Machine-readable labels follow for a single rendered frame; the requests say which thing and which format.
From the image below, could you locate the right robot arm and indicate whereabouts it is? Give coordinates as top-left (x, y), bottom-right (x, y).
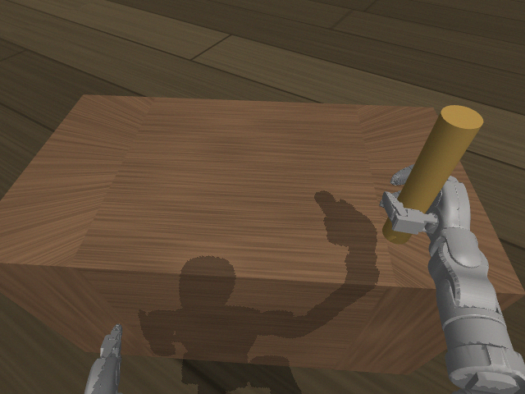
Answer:
top-left (428, 227), bottom-right (525, 394)

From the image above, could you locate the can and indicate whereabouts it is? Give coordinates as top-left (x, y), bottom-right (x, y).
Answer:
top-left (382, 105), bottom-right (483, 245)

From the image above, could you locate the right robot hand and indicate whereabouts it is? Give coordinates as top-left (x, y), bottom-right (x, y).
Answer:
top-left (379, 164), bottom-right (471, 241)

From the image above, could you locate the left robot hand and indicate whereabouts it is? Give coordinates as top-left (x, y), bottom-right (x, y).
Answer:
top-left (84, 324), bottom-right (122, 394)

